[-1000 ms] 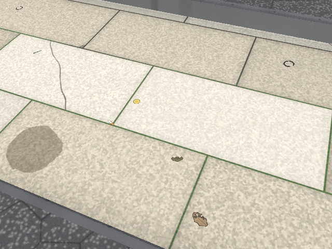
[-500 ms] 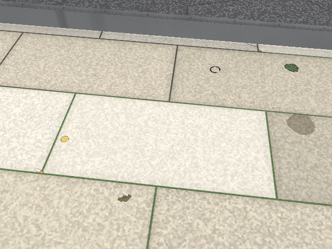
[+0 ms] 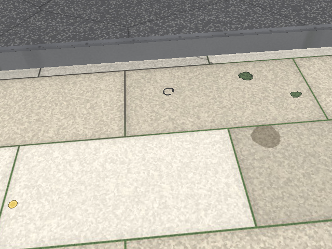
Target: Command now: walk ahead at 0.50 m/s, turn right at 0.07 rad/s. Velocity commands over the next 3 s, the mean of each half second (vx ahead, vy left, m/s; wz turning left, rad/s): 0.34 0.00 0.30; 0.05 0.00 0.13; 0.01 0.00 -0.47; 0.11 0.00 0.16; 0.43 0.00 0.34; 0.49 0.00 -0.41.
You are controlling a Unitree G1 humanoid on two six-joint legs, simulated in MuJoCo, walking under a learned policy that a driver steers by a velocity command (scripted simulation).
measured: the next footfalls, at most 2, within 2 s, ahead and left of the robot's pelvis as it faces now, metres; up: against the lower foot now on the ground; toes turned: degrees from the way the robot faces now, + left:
left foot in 0.26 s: +0.33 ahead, +0.14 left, -0.16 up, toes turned +5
right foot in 0.70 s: +0.48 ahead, +0.00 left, -0.16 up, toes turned +23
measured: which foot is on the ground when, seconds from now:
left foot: up 0.00-0.24, down 0.26-0.72, up 0.74-1.00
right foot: down 0.00-0.26, up 0.28-0.68, down 0.70-1.00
